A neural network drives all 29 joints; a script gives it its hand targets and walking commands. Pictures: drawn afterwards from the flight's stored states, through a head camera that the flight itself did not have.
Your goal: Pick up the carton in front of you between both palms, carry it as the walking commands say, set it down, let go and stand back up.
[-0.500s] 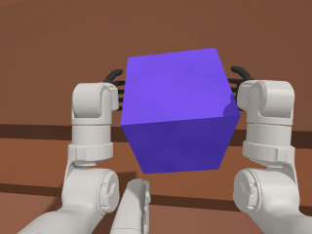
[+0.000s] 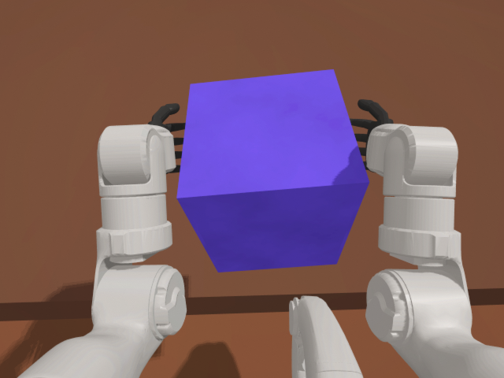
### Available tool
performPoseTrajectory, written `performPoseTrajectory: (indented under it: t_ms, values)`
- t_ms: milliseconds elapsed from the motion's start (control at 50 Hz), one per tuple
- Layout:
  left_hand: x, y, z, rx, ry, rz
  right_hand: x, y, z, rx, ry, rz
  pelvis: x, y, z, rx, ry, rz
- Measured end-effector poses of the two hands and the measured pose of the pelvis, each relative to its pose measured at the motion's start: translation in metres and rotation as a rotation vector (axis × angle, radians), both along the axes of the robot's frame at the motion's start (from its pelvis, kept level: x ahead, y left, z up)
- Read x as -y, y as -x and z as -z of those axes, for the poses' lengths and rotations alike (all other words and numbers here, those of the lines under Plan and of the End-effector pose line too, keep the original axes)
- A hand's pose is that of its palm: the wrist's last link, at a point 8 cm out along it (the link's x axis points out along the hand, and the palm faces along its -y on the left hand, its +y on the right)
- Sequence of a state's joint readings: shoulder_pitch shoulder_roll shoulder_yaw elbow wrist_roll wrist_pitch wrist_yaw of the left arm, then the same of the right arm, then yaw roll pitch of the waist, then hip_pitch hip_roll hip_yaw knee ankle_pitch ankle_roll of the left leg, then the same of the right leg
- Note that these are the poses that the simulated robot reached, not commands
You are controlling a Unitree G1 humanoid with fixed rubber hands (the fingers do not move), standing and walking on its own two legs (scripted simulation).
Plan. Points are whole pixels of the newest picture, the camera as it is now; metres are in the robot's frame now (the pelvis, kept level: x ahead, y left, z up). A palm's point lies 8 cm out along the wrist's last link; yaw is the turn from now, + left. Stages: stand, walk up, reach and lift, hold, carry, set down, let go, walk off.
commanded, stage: carry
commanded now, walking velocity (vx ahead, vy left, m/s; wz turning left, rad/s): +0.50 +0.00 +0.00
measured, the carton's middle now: (269, 181) +0.40 -0.01 +0.12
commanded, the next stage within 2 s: none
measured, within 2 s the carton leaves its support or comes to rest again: neither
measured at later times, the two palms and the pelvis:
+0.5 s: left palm out of the picture +0.64 +0.16 +0.31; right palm out of the picture +0.69 -0.13 +0.31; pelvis +0.28 -0.02 +0.14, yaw +2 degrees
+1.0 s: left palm out of the picture +0.98 +0.21 +0.44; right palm out of the picture +0.96 -0.08 +0.45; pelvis +0.58 +0.09 +0.28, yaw -1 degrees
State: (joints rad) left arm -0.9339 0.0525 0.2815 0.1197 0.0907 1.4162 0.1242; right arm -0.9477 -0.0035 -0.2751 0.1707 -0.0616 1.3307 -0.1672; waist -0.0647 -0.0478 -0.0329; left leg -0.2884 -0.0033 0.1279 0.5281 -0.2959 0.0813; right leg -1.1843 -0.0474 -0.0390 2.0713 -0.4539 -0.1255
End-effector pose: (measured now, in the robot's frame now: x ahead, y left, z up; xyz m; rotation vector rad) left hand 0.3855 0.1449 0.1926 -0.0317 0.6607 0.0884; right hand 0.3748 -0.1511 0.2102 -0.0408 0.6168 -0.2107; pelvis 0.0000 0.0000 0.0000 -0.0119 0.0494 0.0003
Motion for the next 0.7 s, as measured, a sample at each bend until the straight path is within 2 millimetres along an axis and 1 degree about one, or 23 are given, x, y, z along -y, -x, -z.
performPoseTrajectory:
  t_ms: [60, 100, 140, 200, 220, 260, 300, 340, 380, 440, 520, 580, 640, 700]
  values:
    - [-0.004, -0.033, -0.017, -0.01, -0.001, -0.006, -0.004, -0.037, -0.019, -0.01, 0.016, -0.018, 0.006, -0.039, -0.009, 0.007, 0.03, -0.006]
    - [-0.006, -0.057, -0.024, -0.03, -0.005, -0.013, -0.006, -0.066, -0.028, -0.03, 0.015, -0.029, 0.01, -0.067, -0.016, 0.001, 0.047, -0.007]
    - [-0.008, -0.083, -0.028, -0.058, -0.023, -0.023, -0.008, -0.097, -0.032, -0.056, 0.007, -0.04, 0.014, -0.094, -0.021, -0.015, 0.062, -0.009]
    - [-0.011, -0.118, -0.027, -0.116, -0.047, -0.059, -0.011, -0.147, -0.028, -0.111, -0.008, -0.075, 0.023, -0.138, -0.032, -0.032, 0.062, -0.025]
    - [-0.013, -0.127, -0.027, -0.138, -0.058, -0.079, -0.014, -0.164, -0.026, -0.132, -0.018, -0.096, 0.027, -0.153, -0.038, -0.029, 0.059, -0.03]
    - [-0.017, -0.141, -0.027, -0.179, -0.092, -0.112, -0.02, -0.194, -0.023, -0.168, -0.037, -0.134, 0.032, -0.173, -0.054, -0.017, 0.066, -0.026]
    - [-0.021, -0.151, -0.029, -0.219, -0.12, -0.133, -0.026, -0.215, -0.023, -0.197, -0.059, -0.153, 0.032, -0.188, -0.073, -0.007, 0.067, -0.024]
    - [-0.023, -0.163, -0.038, -0.248, -0.132, -0.151, -0.029, -0.231, -0.029, -0.211, -0.072, -0.155, 0.031, -0.204, -0.093, 0.002, 0.06, -0.024]
    - [-0.023, -0.18, -0.053, -0.253, -0.13, -0.162, -0.03, -0.248, -0.043, -0.2, -0.077, -0.152, 0.031, -0.221, -0.112, 0.007, 0.046, -0.032]
    - [-0.022, -0.217, -0.084, -0.209, -0.125, -0.17, -0.028, -0.279, -0.072, -0.146, -0.082, -0.142, 0.028, -0.249, -0.133, 0.007, 0.016, -0.041]
    - [-0.019, -0.271, -0.133, -0.113, -0.142, -0.166, -0.024, -0.325, -0.113, -0.046, -0.113, -0.126, 0.013, -0.294, -0.148, -0.011, 0.0, -0.036]
    - [-0.024, -0.312, -0.162, -0.075, -0.156, -0.157, -0.028, -0.36, -0.137, -0.008, -0.123, -0.113, -0.002, -0.333, -0.157, -0.008, -0.027, -0.026]
    - [-0.031, -0.358, -0.181, -0.076, -0.159, -0.137, -0.034, -0.397, -0.152, -0.011, -0.118, -0.1, -0.019, -0.377, -0.169, -0.017, -0.061, -0.024]
    - [-0.038, -0.411, -0.19, -0.098, -0.149, -0.098, -0.04, -0.436, -0.161, -0.035, -0.096, -0.07, -0.037, -0.422, -0.177, -0.041, -0.081, -0.014]
